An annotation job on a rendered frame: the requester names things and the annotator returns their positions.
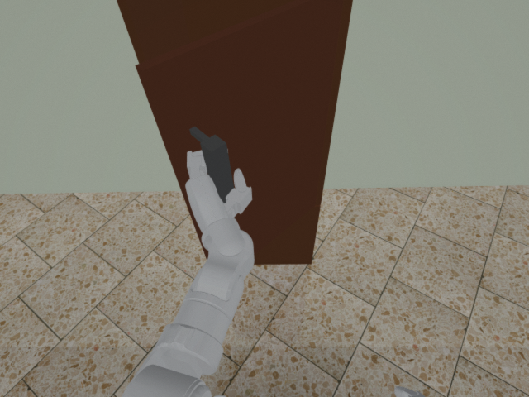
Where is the handle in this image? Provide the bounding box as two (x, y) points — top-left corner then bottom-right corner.
(189, 127), (234, 203)

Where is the cupboard door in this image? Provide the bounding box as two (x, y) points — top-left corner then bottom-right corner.
(136, 0), (343, 259)

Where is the robot left forearm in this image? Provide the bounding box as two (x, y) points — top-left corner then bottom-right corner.
(122, 218), (255, 397)

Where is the robot left hand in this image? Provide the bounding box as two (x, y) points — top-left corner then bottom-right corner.
(185, 149), (252, 233)

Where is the left robot upper arm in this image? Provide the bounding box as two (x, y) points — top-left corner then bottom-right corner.
(124, 365), (212, 397)

